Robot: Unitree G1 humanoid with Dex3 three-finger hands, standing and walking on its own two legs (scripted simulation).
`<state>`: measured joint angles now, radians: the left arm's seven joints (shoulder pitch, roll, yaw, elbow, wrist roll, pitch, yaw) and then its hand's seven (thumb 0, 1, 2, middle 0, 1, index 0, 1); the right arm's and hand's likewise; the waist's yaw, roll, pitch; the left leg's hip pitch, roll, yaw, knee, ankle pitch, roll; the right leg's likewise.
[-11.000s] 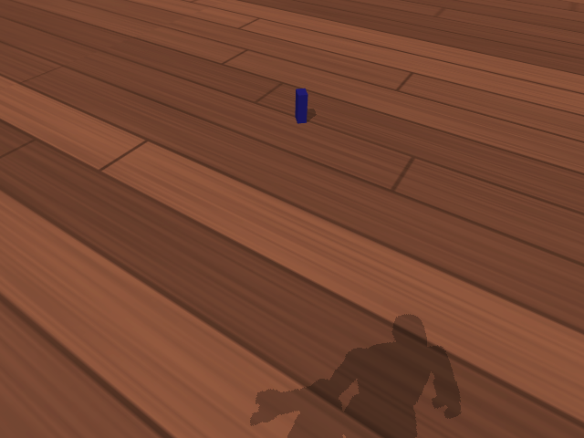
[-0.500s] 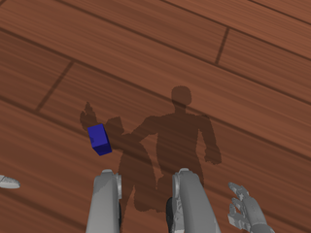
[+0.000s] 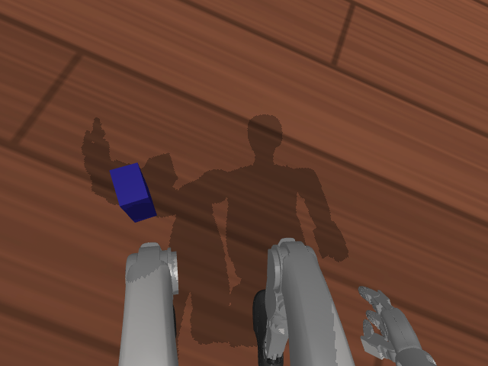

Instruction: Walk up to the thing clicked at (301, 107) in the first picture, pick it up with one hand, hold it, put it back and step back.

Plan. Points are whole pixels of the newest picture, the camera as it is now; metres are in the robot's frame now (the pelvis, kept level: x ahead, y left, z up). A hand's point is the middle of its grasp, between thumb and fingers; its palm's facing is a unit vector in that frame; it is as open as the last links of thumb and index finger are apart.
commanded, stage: go down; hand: left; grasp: from the side
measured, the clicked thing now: (136, 195) +0.46 +0.21 -0.35
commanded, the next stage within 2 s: approach in 0.70 s
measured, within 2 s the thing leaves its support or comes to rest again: neither
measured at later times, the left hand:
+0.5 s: hand out of the picture +0.38 +0.42 -0.04, palm faces +0.19 -0.98 -0.11, open 16.8 cm
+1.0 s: hand out of the picture +0.39 +0.42 -0.07, palm faces +0.20 -0.98 -0.06, open 16.9 cm
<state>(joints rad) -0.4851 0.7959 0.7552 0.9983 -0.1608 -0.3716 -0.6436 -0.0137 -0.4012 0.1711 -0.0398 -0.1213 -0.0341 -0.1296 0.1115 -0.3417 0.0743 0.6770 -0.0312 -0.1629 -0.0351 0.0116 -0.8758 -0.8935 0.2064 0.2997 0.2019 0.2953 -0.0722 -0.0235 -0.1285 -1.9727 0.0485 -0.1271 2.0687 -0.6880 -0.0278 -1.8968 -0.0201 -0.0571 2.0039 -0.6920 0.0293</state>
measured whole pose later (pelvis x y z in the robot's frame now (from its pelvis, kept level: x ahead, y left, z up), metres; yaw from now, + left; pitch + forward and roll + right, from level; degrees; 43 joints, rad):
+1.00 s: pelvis -0.01 +0.00 -0.07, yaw -2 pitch +31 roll -8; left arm -0.64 0.95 0.82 1.16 -0.22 -0.45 -0.73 -0.01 -0.44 0.15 -0.06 -0.14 -0.04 -0.16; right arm 0.09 -0.37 0.15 0.67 -0.06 -0.17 -0.01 0.01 -0.88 -0.89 0.21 0.30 0.20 0.30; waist -0.12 -0.05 -0.06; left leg -2.16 0.04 -0.16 2.30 -0.68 -0.02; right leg -2.07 -0.01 -0.06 2.21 -0.69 0.04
